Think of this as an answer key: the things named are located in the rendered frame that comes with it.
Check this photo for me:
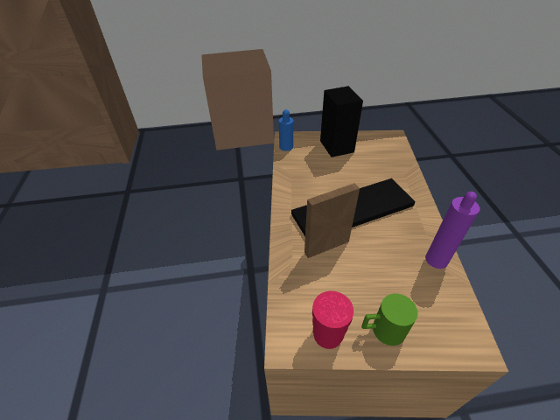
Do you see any bookshelf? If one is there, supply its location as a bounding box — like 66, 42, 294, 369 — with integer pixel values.
0, 0, 139, 173

